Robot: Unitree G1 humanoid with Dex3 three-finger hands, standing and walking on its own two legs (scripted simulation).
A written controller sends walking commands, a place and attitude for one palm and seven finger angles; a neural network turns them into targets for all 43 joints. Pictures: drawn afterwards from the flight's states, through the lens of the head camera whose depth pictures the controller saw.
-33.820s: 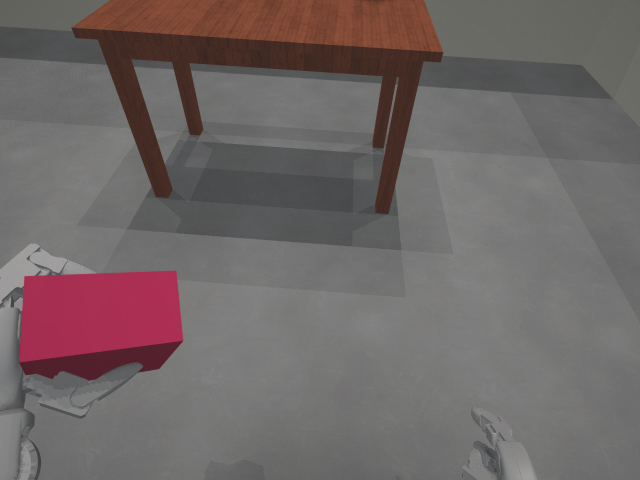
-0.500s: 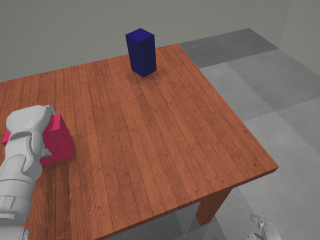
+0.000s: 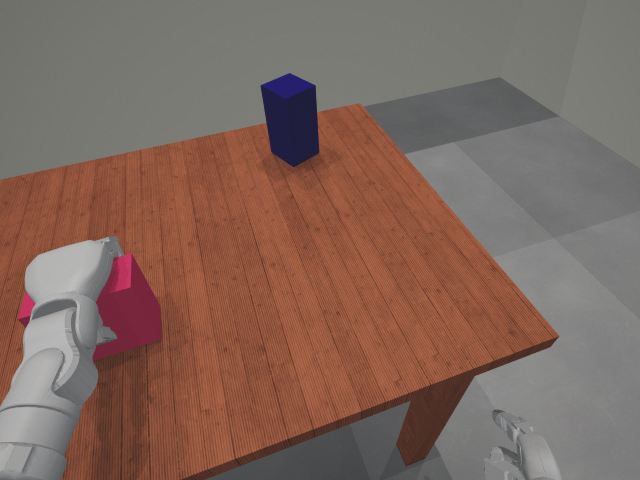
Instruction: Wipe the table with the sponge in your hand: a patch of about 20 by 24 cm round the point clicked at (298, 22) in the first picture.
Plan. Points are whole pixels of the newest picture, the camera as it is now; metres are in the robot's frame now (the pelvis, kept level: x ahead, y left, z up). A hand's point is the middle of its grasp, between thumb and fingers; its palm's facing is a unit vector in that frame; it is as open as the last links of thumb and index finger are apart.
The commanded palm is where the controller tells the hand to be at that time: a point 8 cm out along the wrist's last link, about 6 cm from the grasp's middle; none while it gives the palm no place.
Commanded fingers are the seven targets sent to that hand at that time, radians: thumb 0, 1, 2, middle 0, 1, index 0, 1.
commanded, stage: wipe back along the first lane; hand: left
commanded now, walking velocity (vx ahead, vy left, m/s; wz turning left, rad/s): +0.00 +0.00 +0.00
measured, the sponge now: (104, 319) +0.30 +0.34 +0.03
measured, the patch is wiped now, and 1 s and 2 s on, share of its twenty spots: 1.00 1.00 1.00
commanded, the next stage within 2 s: lift the sponge slowly off the table in 1.02 s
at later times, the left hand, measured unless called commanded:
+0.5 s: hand (94, 328) +0.26 +0.31 +0.07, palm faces -0.02 -0.06 -1.00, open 10.5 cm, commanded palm +0.22 +0.29 +0.11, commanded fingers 0.00 0.10 1.30 -1.20 -1.60 -1.20 -1.60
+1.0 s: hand (97, 375) +0.20 +0.28 +0.07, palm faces +0.02 -0.07 -1.00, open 10.5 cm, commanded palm +0.16 +0.26 +0.10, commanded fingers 0.00 0.10 1.30 -1.20 -1.60 -1.20 -1.60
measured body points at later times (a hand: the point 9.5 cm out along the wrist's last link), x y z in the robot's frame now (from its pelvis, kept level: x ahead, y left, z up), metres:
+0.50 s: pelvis +0.00 -0.01 +0.00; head +0.00 -0.04 +0.45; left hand +0.26 +0.31 +0.12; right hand +0.21 -0.24 -0.10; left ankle +0.00 +0.10 -0.74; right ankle -0.03 -0.13 -0.74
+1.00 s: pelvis -0.01 -0.01 +0.00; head -0.02 -0.05 +0.45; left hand +0.20 +0.28 +0.12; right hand +0.21 -0.23 -0.10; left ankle +0.00 +0.10 -0.74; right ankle -0.03 -0.13 -0.74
